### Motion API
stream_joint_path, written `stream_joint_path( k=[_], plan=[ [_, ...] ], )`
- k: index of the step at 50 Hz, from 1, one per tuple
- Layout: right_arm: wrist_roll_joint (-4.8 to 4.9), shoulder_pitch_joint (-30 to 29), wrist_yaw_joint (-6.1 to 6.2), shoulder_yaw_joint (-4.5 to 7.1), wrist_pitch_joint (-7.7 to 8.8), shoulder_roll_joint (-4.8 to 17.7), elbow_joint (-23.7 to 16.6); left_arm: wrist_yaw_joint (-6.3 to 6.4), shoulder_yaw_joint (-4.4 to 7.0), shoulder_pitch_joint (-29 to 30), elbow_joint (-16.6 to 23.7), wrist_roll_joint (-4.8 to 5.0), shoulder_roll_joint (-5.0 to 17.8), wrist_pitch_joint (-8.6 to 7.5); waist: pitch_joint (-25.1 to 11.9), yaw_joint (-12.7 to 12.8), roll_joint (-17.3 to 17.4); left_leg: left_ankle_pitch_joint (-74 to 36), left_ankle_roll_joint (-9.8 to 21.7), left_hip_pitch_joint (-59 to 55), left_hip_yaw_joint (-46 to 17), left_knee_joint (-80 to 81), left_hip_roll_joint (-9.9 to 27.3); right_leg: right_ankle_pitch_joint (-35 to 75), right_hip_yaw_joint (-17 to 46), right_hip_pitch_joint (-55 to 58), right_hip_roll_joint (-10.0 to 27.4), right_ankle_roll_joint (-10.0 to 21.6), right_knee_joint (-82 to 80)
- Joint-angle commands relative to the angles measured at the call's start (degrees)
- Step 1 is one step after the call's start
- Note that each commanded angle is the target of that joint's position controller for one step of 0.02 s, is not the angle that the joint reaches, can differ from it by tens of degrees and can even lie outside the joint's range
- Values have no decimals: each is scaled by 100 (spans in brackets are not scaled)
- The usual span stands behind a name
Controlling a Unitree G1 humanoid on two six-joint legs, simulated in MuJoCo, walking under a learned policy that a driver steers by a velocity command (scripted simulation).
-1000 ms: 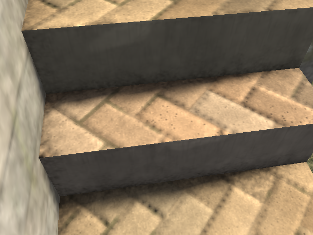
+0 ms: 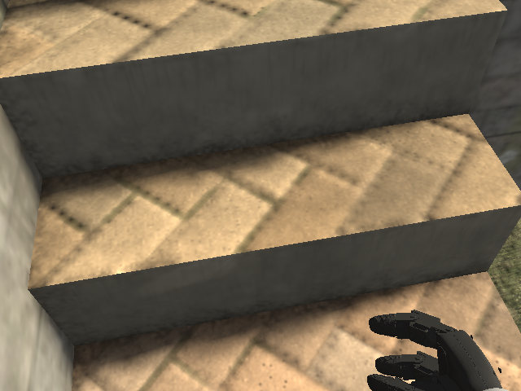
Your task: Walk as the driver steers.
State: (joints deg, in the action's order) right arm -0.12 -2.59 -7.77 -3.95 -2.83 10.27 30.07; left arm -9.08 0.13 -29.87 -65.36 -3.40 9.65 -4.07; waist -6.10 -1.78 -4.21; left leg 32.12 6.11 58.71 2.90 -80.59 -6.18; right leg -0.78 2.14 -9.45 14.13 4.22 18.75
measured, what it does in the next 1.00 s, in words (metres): climbs: right foot 0.21 m higher, then left foot 0.21 m higher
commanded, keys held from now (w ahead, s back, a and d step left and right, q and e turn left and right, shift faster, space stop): w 1.00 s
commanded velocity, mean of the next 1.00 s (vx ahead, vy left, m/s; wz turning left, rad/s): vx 0.50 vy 0.00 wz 0.00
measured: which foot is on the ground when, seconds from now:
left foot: down 0.00-0.54, up 0.56-0.92, down 0.94-1.00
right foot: down 0.00-0.00, up 0.02-0.50, down 0.52-0.94, up 0.96-1.00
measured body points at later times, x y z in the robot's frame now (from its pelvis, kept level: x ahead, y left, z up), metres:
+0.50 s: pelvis +0.24 +0.01 +0.21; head +0.29 +0.04 +0.65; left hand +0.51 +0.13 +0.12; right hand +0.20 -0.20 +0.08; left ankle +0.10 +0.14 -0.54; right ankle +0.37 -0.10 -0.32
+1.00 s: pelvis +0.50 +0.04 +0.51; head +0.54 +0.05 +0.96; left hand +0.50 +0.30 +0.36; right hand +0.71 -0.17 +0.43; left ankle +0.55 +0.14 -0.14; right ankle +0.37 -0.09 -0.15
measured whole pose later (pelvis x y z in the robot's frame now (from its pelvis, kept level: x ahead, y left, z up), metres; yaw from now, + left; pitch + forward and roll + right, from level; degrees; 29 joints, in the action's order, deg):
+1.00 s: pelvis +0.50 +0.04 +0.51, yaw +0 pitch +6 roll +1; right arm 0.1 0.5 1.1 -3.0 0.1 8.1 39.2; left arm -4.3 4.0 -21.8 -56.7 -2.2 14.6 -4.4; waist -2.6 -1.9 -3.2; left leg 30.7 3.2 43.0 -3.9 -65.1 -8.3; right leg 10.3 4.2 -23.0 0.2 8.0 60.3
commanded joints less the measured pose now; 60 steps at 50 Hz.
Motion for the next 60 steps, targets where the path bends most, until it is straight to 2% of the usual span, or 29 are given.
stream_joint_path(
  k=[1, 2, 6, 7, 13, 14, 15, 16, 23, 26, 30, 34, 35, 38, 39, 41, 42, 43, 45, 46, 47, 48, 50, 51, 52, 53, 56, 57, 60],
  plan=[
    [-269, 4145, 240, 696, -16, 1501, 1250, -416, 70, 122, 516, -383, 252, 159, -2252, -978, 1634, -2050, 1751, -5814, -4826, 4556, 1332, 1539, 815, -3494, -1251, 841, 5443],
    [205, 3029, 1121, 896, 281, 1368, 1896, 368, 463, 1107, 1114, 367, 240, 59, -1616, -203, 1263, 167, 1079, -5252, -5586, 5188, 1630, -117, 1045, -2682, -2019, 139, 7063],
    [148, 1225, 1268, 557, 576, 226, 2213, 560, 169, 2325, 1839, -191, -186, 367, 705, 540, 1191, 1855, 549, -2509, -3760, 5047, 1506, -343, 907, -4631, -1975, 230, 9970],
    [-437, 1043, 479, 307, 731, -48, 2155, 654, 13, 1854, 1442, 526, 101, 309, 1582, 173, 2665, 857, 640, -2635, -2354, 4657, 948, -741, 1959, -6403, -2230, 779, 10509],
    [-718, 2330, 98, 272, 561, 182, 3150, 585, -371, 2171, 1979, 363, -175, 382, 785, 530, 529, -330, 1011, -3957, -2560, 5848, 1853, -1147, 840, -9241, -1696, 1069, 12731],
    [132, 2576, 966, 542, 830, 565, 2672, 826, -194, 3479, 2615, -69, -955, 386, 1316, 383, 414, -1194, 580, -3547, -2108, 6365, 2128, -1745, 764, -7941, -1900, 403, 13271],
    [-824, 2653, 324, 193, 864, 123, 3446, 558, -498, 2741, 2465, 366, -65, 473, 580, 479, 344, -594, 612, -3833, -1796, 5853, 1554, -799, 449, -9179, -1313, 942, 12053],
    [290, 2733, 1069, 454, 887, 396, 2629, 743, -229, 4077, 2908, 33, -800, 509, 1766, 370, -90, -1085, 262, -2903, -1380, 6860, 1876, -1536, 133, -7579, -1521, 143, 11863],
    [270, 3006, 1679, 617, 794, 543, 1792, 765, -390, 3644, 3285, 374, -869, 811, -101, 485, 1119, -11735, 304, -5421, -74, 6635, 1721, -2556, -1439, -3467, -1598, 511, 6652],
    [493, 2696, 1237, 858, 1158, 1059, 1529, 681, 70, 2499, 3226, 131, 80, 791, -1703, 1050, 1566, -13601, 457, -6034, -518, 4050, 1928, -2155, -878, -940, -2209, 568, 4126],
    [200, 1381, 927, 787, 1370, -182, 673, 704, 704, 1218, 2110, 78, 1273, 444, -1609, 1178, 159, -2894, -69, -760, -1381, -5468, -205, 1552, 3830, 802, 416, 2256, 1379],
    [-199, 794, 1116, 352, 1035, -630, 60, 955, 340, 1179, 1162, -134, 149, 48, 912, 243, 557, -1160, 440, 1386, -1745, -6414, 209, -906, 2276, -638, 199, 1077, 401],
    [32, 899, 317, 324, 594, 155, -181, 522, -44, 1318, 1270, 168, -201, 100, 1706, 125, 1894, -247, 1096, 2532, -2300, -5203, 258, 1258, 2365, -1129, 569, 1239, 285],
    [147, -105, 1242, 177, 683, -960, -276, 772, 237, 1055, 642, 51, 249, -276, 1314, -102, 196, -350, 454, 2224, -1053, -6804, 42, -479, 136, -1236, -41, 770, -855],
    [-35, 314, 383, -19, 490, -199, -1224, 432, 56, 664, 359, -439, 64, 21, 947, -780, 1054, 646, 1315, 3169, -1685, -5626, 211, 1180, 527, -1126, -196, 507, 104],
    [129, -940, 1156, 19, 603, -628, -915, 934, 189, 1204, 781, 395, 692, -191, 1261, -286, 320, -691, 362, 175, 162, -2876, 562, 1480, -976, -2283, -350, 630, -2527],
    [-41, -1668, 420, -88, 192, 462, -2226, 195, 224, 629, 464, -343, 1417, 88, -208, -1011, 584, 415, 730, -986, -458, -1501, 201, 5723, 200, -3115, -512, 1024, -1782],
    [158, 661, 986, 122, 457, -277, -100, 866, 419, 1617, 1276, 553, 1097, -143, -518, -745, 69, -1816, 305, -3239, 1083, -850, 44, 7417, -1131, -1714, -172, 1105, -1805],
    [24, 1031, -40, 106, -311, 543, -841, -20, 732, 1605, 872, -197, 3070, 37, -901, -1971, -421, -1548, -97, -1758, 283, 1426, -636, 12699, -23, 422, 663, 1768, -184],
    [-39, 1950, 18, 222, -560, 879, 5, -65, 532, 1026, 865, -439, 2394, 134, -1742, -1299, 64, -2571, 23, -2752, 282, 2635, -598, 13313, -65, 881, 397, 1844, 1075],
    [32, 2031, 786, 440, 275, 791, 905, 625, 696, 1069, 1305, 668, 1811, -234, -2716, -740, 202, -304, -158, -4108, -677, 3381, -381, 7914, -775, 1674, -493, 844, 2577],
    [49, 2054, 1078, 557, 377, 1205, 1385, 702, 498, 537, 1299, 367, 807, -353, -2548, -171, 2021, -2074, 659, -4892, -3186, 3494, 887, 1822, -528, -191, -1578, 387, 4790],
    [-17, 1959, 1305, 650, 383, 766, 2044, 518, 346, 1334, 1887, 23, -32, -120, -736, -121, 424, 448, 1350, -4438, -4546, 4956, 936, -628, 973, -3418, -2543, 232, 9266],
    [-247, 2814, 318, 335, 511, 478, 1947, 644, 418, 1942, 1815, 602, 843, -28, 1598, -762, 1981, -1416, 1120, -4885, -3797, 4508, 1384, -753, 2039, -6847, -2700, 734, 9945],
    [-334, 3388, 3, 268, 587, -282, 2586, 764, 372, 2030, 1805, 321, 617, 51, 1001, -653, 926, -2916, 1101, -5530, -3594, 4332, 1275, -793, 2173, -7061, -2643, 971, 9590],
    [38, 2800, 783, 654, 797, 106, 2773, 740, 67, 2627, 2569, -256, -576, -124, 321, 40, 327, -2170, 863, -5528, -3260, 4897, 1145, -1640, 987, -6020, -2554, 686, 10667],
    [2, 2280, 1137, 534, 1194, 63, 2630, 731, -20, 2768, 2916, -247, -634, 37, 743, 533, 58, -2048, 840, -4994, -3075, 5454, 1456, -2027, 917, -6896, -2253, 450, 11936],
    [-743, 2388, 236, 186, 822, -499, 2960, 724, -163, 2558, 2862, 345, 160, 184, 1430, 700, 925, -1115, 822, -4307, -2242, 5554, 1301, -1928, 1152, -8467, -1989, 1121, 11437],
    [-822, 3483, -3, 220, 639, -211, 3581, 689, -418, 3584, 3535, 216, 65, 171, 733, 826, 643, -1112, 781, -3918, -2544, 6136, 1593, -2765, 521, -9189, -1285, 1428, 11811]
  ],
)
